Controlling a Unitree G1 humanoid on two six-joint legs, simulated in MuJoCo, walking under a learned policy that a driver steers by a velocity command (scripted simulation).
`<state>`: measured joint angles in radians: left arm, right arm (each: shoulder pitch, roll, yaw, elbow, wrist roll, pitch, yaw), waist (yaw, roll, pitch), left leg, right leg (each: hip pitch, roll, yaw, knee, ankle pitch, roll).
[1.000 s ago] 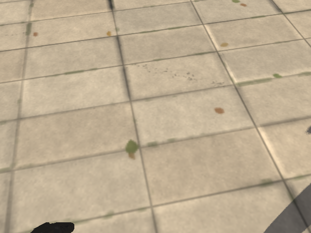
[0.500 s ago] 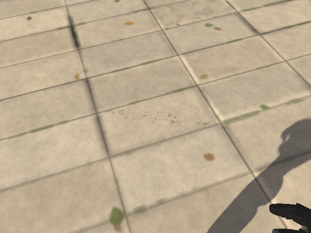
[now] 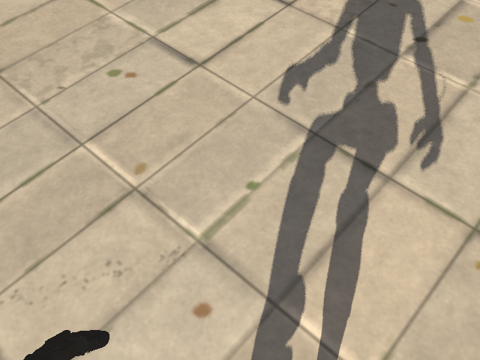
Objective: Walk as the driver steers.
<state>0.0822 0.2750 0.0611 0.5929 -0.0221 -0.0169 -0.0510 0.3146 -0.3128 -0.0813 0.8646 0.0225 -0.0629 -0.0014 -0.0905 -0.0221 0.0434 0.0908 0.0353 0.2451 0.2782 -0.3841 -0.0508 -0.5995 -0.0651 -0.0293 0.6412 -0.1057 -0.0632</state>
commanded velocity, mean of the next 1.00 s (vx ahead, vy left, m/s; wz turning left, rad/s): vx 0.50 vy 0.00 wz -0.35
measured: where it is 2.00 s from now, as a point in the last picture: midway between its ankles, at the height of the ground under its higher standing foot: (329, 182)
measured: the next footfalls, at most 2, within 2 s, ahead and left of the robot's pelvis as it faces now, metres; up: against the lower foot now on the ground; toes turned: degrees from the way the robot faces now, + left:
right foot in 0.04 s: +0.19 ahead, -0.11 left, +0.00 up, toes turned -4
left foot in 0.52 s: +0.50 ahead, +0.05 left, +0.00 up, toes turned -15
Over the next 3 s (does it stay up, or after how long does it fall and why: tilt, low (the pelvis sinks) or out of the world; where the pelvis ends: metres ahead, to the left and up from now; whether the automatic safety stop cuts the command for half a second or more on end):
stays up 1.00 -0.54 0.01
